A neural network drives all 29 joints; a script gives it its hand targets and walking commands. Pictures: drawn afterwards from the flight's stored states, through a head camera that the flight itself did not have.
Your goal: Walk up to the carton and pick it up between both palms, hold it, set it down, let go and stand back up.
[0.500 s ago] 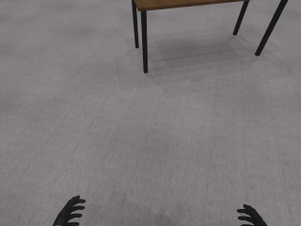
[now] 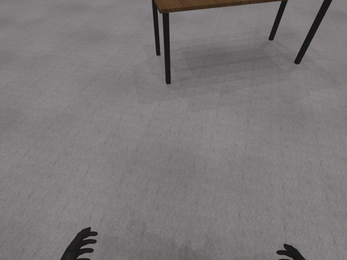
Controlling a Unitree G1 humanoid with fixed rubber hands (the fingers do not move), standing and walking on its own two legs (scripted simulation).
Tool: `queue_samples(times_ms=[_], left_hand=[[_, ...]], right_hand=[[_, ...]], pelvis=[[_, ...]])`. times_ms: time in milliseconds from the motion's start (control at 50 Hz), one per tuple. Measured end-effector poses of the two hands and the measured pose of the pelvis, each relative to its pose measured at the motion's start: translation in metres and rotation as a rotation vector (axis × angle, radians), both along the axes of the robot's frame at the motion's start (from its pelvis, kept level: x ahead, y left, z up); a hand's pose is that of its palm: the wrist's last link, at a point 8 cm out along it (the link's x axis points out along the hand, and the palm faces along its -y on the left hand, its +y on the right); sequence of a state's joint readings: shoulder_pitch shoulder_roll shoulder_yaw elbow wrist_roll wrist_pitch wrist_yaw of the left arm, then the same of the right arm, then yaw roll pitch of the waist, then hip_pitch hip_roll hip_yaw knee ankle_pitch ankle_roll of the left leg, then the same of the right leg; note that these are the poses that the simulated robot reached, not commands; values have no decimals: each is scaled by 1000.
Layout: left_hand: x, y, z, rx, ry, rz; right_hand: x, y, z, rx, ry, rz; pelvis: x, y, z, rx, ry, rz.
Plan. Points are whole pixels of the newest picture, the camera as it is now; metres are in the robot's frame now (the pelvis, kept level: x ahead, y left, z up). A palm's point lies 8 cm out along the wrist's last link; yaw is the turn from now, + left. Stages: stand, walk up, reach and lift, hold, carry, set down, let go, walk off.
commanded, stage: stand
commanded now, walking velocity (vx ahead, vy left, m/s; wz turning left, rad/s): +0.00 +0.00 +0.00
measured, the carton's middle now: out of the picture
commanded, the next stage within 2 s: walk up in 1.12 s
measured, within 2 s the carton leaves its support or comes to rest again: neither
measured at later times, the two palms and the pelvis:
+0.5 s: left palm out of the picture +0.10 +0.27 -0.09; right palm out of the picture +0.07 -0.28 -0.11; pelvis -0.01 +0.00 +0.00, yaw +0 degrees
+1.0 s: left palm out of the picture +0.07 +0.27 -0.10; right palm out of the picture +0.04 -0.28 -0.12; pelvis -0.03 +0.00 +0.00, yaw +0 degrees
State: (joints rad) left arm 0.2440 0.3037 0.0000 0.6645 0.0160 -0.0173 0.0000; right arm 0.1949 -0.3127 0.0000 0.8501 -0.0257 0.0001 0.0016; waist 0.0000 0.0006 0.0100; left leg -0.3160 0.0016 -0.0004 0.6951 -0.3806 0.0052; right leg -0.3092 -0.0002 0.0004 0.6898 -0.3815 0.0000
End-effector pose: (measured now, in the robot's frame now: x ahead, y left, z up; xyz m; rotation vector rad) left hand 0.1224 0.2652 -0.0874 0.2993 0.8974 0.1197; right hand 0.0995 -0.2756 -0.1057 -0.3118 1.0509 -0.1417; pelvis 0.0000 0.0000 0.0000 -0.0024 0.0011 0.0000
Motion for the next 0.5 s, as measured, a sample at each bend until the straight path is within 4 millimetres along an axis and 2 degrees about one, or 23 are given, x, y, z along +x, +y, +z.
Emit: queue_samples(times_ms=[500], left_hand=[[-21,4,-6,4,48,22]], right_hand=[[-25,-3,-8,3,58,-22]], pelvis=[[-9,0,0,0,-13,0]])
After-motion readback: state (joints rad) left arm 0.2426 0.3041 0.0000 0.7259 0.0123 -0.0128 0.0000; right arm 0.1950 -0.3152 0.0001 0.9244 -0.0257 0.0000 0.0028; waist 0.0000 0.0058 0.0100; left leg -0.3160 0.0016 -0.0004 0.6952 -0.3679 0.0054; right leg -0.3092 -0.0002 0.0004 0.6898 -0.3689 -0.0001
